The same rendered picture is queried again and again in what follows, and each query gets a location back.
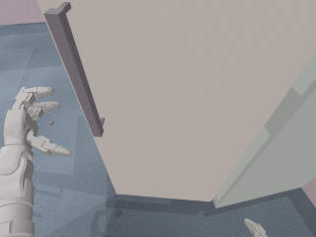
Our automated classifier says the fridge door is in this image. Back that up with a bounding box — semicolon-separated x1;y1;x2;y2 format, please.
37;0;316;202

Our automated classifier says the robot left forearm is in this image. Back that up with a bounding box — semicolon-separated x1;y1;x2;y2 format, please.
0;144;35;237

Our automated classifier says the handle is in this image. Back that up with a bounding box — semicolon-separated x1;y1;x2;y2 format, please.
43;2;105;137

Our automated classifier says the robot left hand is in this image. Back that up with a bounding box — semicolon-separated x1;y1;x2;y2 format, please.
3;87;72;157

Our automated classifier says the robot right hand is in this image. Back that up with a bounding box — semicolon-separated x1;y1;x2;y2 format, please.
244;218;268;237

